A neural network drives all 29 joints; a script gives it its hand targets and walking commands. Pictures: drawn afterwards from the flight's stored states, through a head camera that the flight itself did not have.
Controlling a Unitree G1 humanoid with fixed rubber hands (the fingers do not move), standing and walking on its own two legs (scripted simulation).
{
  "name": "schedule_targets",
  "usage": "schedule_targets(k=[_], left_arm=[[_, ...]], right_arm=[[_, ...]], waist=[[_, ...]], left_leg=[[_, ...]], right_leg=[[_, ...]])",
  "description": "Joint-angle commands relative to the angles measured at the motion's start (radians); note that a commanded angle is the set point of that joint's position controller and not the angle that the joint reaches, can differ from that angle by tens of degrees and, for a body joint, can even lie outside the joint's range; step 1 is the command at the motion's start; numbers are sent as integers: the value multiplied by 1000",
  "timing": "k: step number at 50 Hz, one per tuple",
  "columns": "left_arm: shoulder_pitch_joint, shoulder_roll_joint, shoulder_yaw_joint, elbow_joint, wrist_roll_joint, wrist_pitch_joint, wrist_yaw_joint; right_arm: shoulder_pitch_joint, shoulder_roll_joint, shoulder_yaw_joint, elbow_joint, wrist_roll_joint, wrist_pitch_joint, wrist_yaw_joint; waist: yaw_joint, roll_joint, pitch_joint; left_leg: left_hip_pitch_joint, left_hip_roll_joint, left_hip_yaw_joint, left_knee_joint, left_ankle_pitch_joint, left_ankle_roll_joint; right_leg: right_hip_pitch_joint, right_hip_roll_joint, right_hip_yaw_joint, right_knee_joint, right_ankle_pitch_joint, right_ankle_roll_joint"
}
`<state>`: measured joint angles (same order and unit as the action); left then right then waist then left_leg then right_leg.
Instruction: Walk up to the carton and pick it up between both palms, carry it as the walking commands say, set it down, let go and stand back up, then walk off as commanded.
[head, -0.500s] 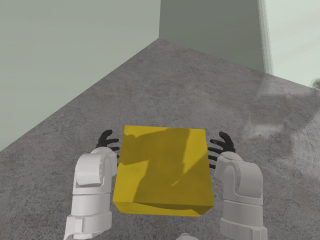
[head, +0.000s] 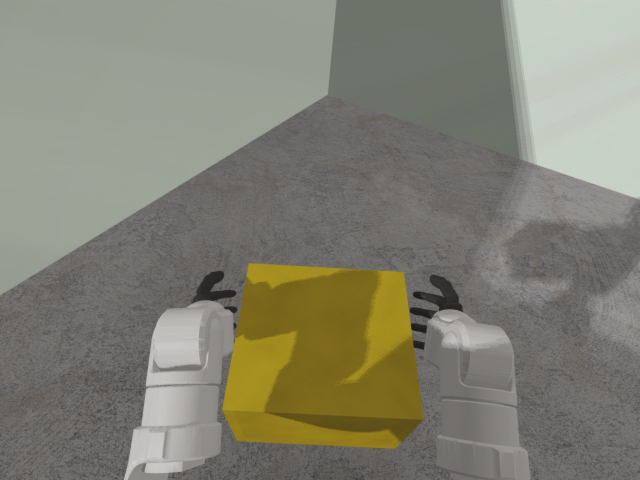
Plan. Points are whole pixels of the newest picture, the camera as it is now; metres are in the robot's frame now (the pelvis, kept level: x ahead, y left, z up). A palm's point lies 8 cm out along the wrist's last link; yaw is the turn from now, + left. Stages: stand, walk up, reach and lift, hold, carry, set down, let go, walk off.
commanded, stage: carry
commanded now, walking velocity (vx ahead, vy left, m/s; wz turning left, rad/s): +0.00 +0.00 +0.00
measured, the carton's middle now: (321, 355) +0.30 +0.00 -0.01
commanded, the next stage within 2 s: none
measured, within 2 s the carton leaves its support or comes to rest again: neither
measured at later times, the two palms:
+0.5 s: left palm (158, 478) +0.13 +0.15 +0.07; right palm out of the picture +0.12 -0.14 +0.08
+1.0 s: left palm out of the picture +0.00 +0.17 +0.07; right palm out of the picture +0.00 -0.13 +0.07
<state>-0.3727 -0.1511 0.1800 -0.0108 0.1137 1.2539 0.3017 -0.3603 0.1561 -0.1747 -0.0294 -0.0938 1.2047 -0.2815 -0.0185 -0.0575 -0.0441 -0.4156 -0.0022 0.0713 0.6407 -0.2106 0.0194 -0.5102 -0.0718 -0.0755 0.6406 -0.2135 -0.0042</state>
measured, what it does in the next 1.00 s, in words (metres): walks backwards: right foot, then left foot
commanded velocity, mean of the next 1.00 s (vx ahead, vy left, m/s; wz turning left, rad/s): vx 0.00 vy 0.00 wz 0.00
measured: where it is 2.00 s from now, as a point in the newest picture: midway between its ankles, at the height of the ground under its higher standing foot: outside the picture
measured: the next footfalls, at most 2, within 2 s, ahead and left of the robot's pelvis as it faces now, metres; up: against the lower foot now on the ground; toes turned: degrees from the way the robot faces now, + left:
right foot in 0.12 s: +0.10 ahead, -0.12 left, +0.01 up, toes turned -6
left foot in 0.32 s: +0.03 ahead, +0.10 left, +0.00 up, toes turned +3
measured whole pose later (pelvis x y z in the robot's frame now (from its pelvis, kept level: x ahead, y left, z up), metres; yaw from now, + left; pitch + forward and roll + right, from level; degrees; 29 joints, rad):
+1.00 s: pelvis -0.29 +0.02 +0.01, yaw -2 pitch +0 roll -1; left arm -0.32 -0.16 0.18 0.02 0.11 1.16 0.30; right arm -0.32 0.17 -0.18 0.01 -0.17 1.13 -0.20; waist 0.03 0.02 -0.05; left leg -0.51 0.02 0.07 0.59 -0.22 0.01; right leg -0.45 0.00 -0.08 0.61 -0.28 -0.04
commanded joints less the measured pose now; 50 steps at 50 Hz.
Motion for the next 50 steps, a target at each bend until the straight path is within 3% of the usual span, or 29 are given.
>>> schedule_targets(k=[1,4,8,10,12,13,17,18,19,20,21,23,27,28,29,30,32,34,36,37,38,41,42,44,45,46,47,49,50], left_arm=[[-750,-1058,-608,-138,-448,-34,-495],[-792,-1048,-628,-152,-477,-47,-494],[-793,-1051,-606,-136,-480,-34,-508],[-742,-1071,-604,-59,-486,-27,-517],[-732,-1074,-600,-59,-472,-19,-511],[-754,-1058,-628,-154,-478,-26,-509],[-721,-1043,-546,-57,-411,-35,-497],[-685,-998,-509,9,-379,-46,-495],[-744,-1093,-610,-121,-449,-41,-497],[-845,-1065,-619,-243,-460,-41,-486],[-798,-1046,-584,-128,-444,-31,-479],[-699,-1051,-560,-58,-393,-58,-479],[-725,-1049,-623,-218,-485,-66,-487],[-761,-1055,-631,-215,-488,-59,-488],[-643,-1019,-472,73,-339,-103,-497],[-637,-1054,-556,0,-387,-115,-518],[-778,-1075,-675,-271,-493,-94,-511],[-682,-1028,-562,-26,-383,-108,-497],[-585,-1002,-524,-22,-337,-139,-484],[-562,-1006,-552,-4,-329,-150,-482],[-693,-1055,-704,-357,-491,-134,-479],[-660,-983,-617,-145,-423,-73,-475],[-602,-987,-605,-120,-395,-83,-482],[-651,-995,-646,-195,-451,-83,-488],[-709,-1026,-646,-213,-467,-88,-492],[-573,-980,-500,49,-348,-130,-498],[-589,-1051,-649,-200,-462,-130,-499],[-591,-968,-523,3,-364,-148,-501],[-678,-1046,-654,-209,-454,-149,-502]], right_arm=[[-670,1042,644,-89,432,22,495],[-627,1046,601,-16,415,30,494],[-650,1070,602,-44,380,17,473],[-739,1027,638,-164,394,1,467],[-687,1060,636,-101,395,11,459],[-653,1071,634,-105,415,11,468],[-724,1050,639,-80,426,6,488],[-616,996,584,22,379,-7,490],[-689,1042,669,-131,437,-5,491],[-728,1083,669,-108,473,13,502],[-721,1012,613,-85,439,23,505],[-698,1020,577,-44,407,12,505],[-677,1058,631,-163,425,-3,483],[-682,1056,647,-186,431,-1,479],[-628,1013,513,60,281,-33,477],[-613,1027,552,-7,293,-60,469],[-737,1109,691,-225,427,-53,471],[-569,1021,582,27,317,-54,464],[-523,1019,581,45,312,-91,477],[-478,1034,605,67,313,-105,477],[-610,1057,745,-279,454,-94,471],[-511,1002,625,-57,364,-44,466],[-581,989,628,-130,356,-57,469],[-556,1017,662,-106,399,-25,480],[-605,1026,647,-135,386,-45,476],[-537,968,504,62,279,-90,473],[-559,1027,667,-187,393,-82,470],[-550,988,575,23,293,-93,476],[-561,1039,659,-126,359,-97,466]], waist=[[35,220,-347],[48,246,-319],[26,71,-391],[24,-126,-365],[-3,-193,-357],[3,-85,-395],[21,-126,-378],[8,22,-369],[6,303,-366],[31,366,-311],[52,355,-314],[70,185,-340],[47,195,-453],[24,32,-431],[28,-272,-394],[24,-134,-313],[15,-70,-358],[9,-109,-332],[21,12,-318],[21,75,-355],[22,113,-381],[24,284,-334],[41,201,-401],[43,249,-407],[37,176,-436],[32,225,-423],[33,196,-349],[31,-179,-362],[17,-180,-353]], left_leg=[[-90,266,-309,-434,-513,62],[-98,251,-203,-410,-400,55],[-5,138,-138,-268,-349,-7],[75,38,-7,15,-218,-19],[125,-12,-9,277,-137,-22],[154,-5,-17,235,-116,-15],[238,0,-16,-12,-227,25],[216,71,-158,-128,-463,55],[31,277,-478,-440,-733,108],[-144,352,-513,-563,-682,134],[-227,370,-420,-617,-684,123],[-91,255,-219,-468,-366,43],[119,167,-158,-316,-214,-2],[63,83,-72,-209,-73,-59],[-58,37,-46,-14,-135,-39],[14,50,-71,66,-85,-26],[138,24,-37,177,-41,-17],[195,44,-51,53,-72,13],[200,55,-40,-114,-11,4],[186,101,-97,-146,-52,11],[128,122,-150,-231,-192,20],[26,285,-408,-492,-510,72],[-1,274,-276,-425,-346,84],[-14,229,-207,-415,-321,47],[76,205,-179,-336,-216,40],[34,171,-179,-386,-269,7],[-68,144,-127,-390,-351,-22],[-35,34,-10,-22,-305,-39],[16,26,-28,93,-160,-30]], right_leg=[[266,28,4,160,-158,25],[266,35,10,131,-154,14],[232,-24,112,-166,-326,-38],[67,-160,321,-403,-586,-57],[-27,-210,307,-512,-534,-70],[6,-199,252,-458,-464,-69],[-6,-90,109,-326,-410,6],[-90,-44,67,-228,-487,36],[17,65,-30,175,-304,33],[128,79,47,383,-186,27],[192,105,36,497,-214,30],[194,65,36,382,-209,20],[422,92,11,-305,-295,-52],[439,-45,209,-362,-382,-81],[263,-234,478,-406,-518,-143],[105,-241,382,-434,-544,-137],[30,-184,266,-434,-431,-91],[-8,-130,186,-330,-372,-77],[75,-107,173,-243,-107,-55],[106,-88,137,-208,-159,-32],[127,-62,118,-181,-285,-30],[147,53,32,129,-179,-1],[254,47,28,138,-106,-5],[306,75,3,60,-156,-12],[321,68,-1,-72,-148,-18],[335,91,-18,-77,-192,-24],[345,98,-29,-71,-244,-32],[168,-127,317,-365,-598,-92],[116,-228,408,-459,-543,-107]])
